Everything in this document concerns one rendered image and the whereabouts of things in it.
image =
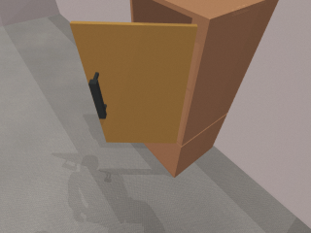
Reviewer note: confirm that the handle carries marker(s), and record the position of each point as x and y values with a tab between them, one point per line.
97	96

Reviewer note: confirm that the cupboard door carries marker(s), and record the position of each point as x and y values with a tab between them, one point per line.
143	72

